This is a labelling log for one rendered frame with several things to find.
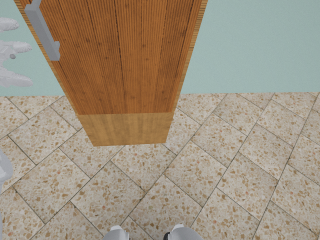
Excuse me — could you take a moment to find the cupboard door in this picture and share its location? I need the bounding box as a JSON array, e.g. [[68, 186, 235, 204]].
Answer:
[[19, 0, 202, 115]]

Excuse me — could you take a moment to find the left robot thigh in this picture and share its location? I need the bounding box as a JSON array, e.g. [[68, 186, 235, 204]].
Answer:
[[102, 229, 129, 240]]

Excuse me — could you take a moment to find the robot left upper arm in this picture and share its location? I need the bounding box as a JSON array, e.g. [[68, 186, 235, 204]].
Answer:
[[0, 148, 13, 240]]

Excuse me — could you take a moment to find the right robot thigh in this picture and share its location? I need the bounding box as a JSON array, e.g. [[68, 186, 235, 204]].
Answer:
[[168, 227, 204, 240]]

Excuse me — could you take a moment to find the robot left hand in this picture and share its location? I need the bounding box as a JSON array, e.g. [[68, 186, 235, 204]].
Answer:
[[0, 17, 33, 88]]

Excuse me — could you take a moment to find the robot thigh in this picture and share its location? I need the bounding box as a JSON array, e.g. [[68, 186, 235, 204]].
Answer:
[[168, 227, 204, 240], [102, 229, 129, 240]]

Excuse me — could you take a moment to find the handle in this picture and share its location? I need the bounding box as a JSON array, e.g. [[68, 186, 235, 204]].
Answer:
[[24, 0, 61, 61]]

